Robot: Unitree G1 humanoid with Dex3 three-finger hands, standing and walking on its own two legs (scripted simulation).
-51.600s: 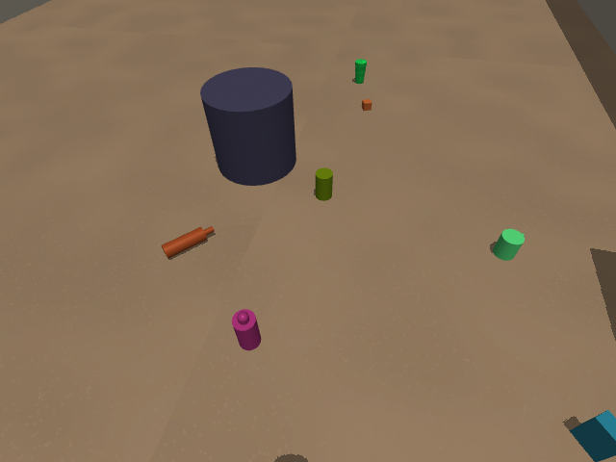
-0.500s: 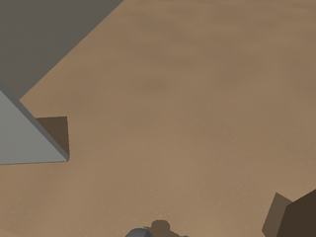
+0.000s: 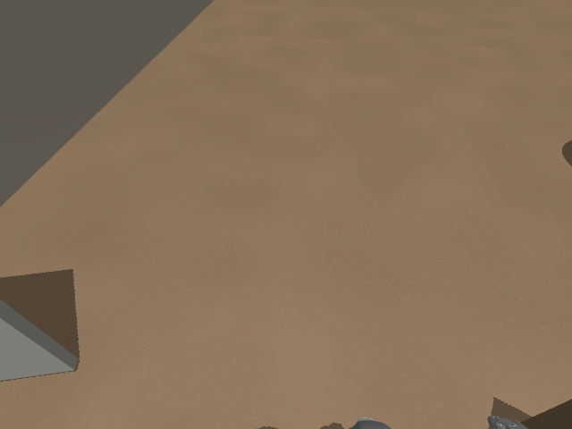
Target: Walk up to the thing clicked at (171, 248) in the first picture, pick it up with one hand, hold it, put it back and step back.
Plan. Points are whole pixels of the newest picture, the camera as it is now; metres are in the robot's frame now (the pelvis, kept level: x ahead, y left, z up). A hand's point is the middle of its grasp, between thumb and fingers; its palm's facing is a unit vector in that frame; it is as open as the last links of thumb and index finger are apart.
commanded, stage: walk up
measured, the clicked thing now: out of the picture +0.88 -1.56 -0.74
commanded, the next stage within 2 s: stand in 1.68 s
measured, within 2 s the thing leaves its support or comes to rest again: neither
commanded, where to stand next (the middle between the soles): +0.29 +0.03 m, yaw -15 degrees
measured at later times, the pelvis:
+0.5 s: pelvis +0.18 +0.04 -0.03, yaw -8 degrees
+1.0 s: pelvis +0.22 +0.06 -0.03, yaw -17 degrees
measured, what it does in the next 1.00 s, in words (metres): walks ahead, turning right: right foot, then left foot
